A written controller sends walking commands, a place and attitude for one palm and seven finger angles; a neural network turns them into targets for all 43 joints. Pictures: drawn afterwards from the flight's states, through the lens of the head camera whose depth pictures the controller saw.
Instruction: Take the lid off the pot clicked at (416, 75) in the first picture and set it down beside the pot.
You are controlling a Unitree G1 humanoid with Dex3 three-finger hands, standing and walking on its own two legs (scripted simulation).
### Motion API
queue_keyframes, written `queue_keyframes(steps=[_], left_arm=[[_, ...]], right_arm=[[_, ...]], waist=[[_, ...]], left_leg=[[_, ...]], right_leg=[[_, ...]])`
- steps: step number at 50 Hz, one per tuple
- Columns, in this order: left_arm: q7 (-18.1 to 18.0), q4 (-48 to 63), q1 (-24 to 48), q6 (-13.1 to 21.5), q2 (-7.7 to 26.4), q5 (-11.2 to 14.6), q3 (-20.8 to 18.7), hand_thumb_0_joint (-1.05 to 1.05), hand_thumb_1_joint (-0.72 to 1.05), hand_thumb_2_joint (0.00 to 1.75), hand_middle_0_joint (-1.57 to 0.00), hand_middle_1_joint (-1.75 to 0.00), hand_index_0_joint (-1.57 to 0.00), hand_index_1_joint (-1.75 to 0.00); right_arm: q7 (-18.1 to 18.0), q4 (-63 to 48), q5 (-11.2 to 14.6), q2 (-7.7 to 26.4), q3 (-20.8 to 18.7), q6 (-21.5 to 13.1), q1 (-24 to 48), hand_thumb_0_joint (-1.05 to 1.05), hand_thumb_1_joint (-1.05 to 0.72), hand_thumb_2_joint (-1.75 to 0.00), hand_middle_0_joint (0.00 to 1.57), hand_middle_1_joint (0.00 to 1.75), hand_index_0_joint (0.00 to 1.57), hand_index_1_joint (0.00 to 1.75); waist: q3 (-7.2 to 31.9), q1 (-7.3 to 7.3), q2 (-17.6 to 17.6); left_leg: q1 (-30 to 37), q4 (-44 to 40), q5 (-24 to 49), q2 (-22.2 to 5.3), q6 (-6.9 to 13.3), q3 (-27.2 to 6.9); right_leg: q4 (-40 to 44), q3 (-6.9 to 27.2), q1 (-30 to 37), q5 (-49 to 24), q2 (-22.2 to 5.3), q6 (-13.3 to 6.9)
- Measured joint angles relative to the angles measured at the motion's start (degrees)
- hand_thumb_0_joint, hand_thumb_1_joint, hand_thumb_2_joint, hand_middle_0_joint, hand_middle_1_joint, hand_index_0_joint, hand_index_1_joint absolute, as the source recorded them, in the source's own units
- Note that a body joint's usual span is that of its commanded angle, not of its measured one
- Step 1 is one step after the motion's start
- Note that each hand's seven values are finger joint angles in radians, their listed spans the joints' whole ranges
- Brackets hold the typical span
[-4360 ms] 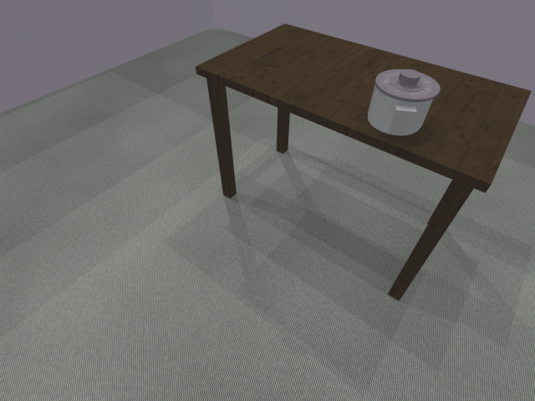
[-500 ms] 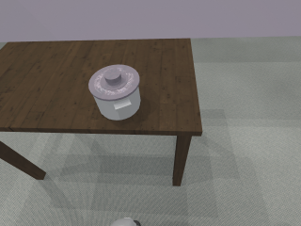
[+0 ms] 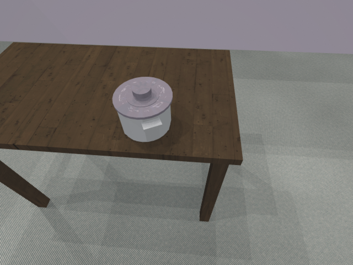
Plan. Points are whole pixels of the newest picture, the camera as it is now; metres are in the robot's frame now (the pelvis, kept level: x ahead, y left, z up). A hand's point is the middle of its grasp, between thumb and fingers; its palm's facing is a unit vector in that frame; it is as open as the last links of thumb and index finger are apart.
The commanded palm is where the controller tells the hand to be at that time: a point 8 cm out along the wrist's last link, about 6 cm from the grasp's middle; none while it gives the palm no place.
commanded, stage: come to a stop and stand still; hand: left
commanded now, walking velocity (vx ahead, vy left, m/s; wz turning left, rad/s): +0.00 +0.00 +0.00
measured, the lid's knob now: (141, 90) +0.53 +0.13 +0.08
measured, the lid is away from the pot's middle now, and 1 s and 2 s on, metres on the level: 0.00 0.00 0.00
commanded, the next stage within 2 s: look again from close up in 1.00 s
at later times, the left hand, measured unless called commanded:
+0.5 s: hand out of the picture +0.06 +0.25 -0.17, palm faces -0.02 -0.97 -0.24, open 7.4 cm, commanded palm none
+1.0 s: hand out of the picture +0.01 +0.23 -0.17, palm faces -0.05 -0.98 -0.21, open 7.4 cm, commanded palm none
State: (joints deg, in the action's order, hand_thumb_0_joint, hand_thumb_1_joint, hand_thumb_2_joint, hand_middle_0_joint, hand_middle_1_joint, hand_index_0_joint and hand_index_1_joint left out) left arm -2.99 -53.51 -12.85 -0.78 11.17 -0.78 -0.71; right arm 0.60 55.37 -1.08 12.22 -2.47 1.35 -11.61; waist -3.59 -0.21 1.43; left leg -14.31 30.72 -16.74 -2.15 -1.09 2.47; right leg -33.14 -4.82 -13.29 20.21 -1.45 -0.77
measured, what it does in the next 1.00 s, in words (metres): shifts its weight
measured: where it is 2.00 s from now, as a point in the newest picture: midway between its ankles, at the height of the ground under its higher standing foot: outside the picture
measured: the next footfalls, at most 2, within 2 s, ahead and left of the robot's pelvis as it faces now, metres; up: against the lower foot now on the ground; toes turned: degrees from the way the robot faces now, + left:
none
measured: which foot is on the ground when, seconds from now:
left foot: down 0.00-1.00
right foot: down 0.00-1.00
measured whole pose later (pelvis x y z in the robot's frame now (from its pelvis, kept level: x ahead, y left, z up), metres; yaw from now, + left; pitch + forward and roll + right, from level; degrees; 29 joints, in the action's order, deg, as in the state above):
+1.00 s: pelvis +0.00 +0.06 +0.01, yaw -3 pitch -1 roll +0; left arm -2.5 -60.6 -16.5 -0.4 9.7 -0.8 0.6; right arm -0.7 61.5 -0.6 9.1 -1.4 0.3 -15.3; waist -2.9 0.0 -0.3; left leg -10.3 26.7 -15.6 1.2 3.7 7.4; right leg -26.4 -0.1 -9.4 15.7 -4.6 3.8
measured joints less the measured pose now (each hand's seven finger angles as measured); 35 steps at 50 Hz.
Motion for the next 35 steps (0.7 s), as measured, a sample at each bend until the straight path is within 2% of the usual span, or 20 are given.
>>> queue_keyframes(steps=[4, 8, 22, 35], left_arm=[[0.1, -1.2, 0.2, -0.3, 0.4, 0.1, 0.0, 0.00, 0.91, 0.90, -0.21, -0.30, -0.20, -0.30], [0.3, -2.2, -0.5, 0.4, 0.1, 0.3, 0.5, 0.00, 0.91, 0.90, -0.21, -0.30, -0.20, -0.30], [0.1, -4.3, -1.4, 0.3, 0.5, 0.2, 0.5, 0.00, 0.91, 0.90, -0.20, -0.30, -0.20, -0.30], [0.3, -5.4, -2.1, 0.2, 0.2, 0.2, 0.9, 0.00, 0.91, 0.90, -0.20, -0.30, -0.20, -0.30]], right_arm=[[-0.3, 0.9, -0.2, -2.3, 1.0, -0.3, 1.2, 0.01, -0.91, -0.90, 0.20, 0.30, 0.20, 0.30], [-0.7, 1.3, 0.0, -3.3, 1.3, -0.7, 2.1, 0.00, -0.92, -0.90, 0.20, 0.30, 0.20, 0.30], [-1.3, 3.0, 0.3, -2.7, 1.1, -1.1, 1.2, 0.01, -0.91, -0.90, 0.20, 0.30, 0.20, 0.30], [-1.3, 5.0, 0.4, -2.3, 1.1, -1.0, -1.9, 0.01, -0.92, -0.90, 0.20, 0.30, 0.20, 0.30]], waist=[[0.0, 1.06, -1.7], [0.3, 1.33, -1.7], [0.8, 1.00, -2.0], [0.7, 0.40, -1.9]], left_leg=[[-0.2, 1.9, -1.9, 0.5, 1.0, 0.8], [0.6, 1.4, -2.2, 0.8, 1.9, 1.6], [3.5, -0.6, -2.3, 2.8, 4.2, 3.6], [4.5, -2.8, -0.6, 3.6, 4.9, 4.4]], right_leg=[[0.9, 0.8, 1.0, -0.1, -0.5, 1.1], [2.9, 1.5, 2.1, -0.7, -0.7, 2.0], [5.1, 3.4, 4.5, -1.5, -2.7, 4.3], [6.4, 4.1, 5.0, -3.1, -3.4, 4.9]])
